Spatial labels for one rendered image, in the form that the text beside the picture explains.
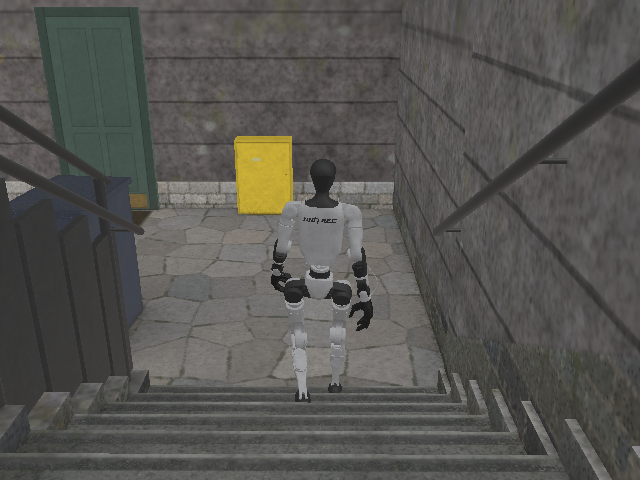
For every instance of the stairs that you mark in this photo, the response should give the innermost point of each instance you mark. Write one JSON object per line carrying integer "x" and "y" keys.
{"x": 237, "y": 432}

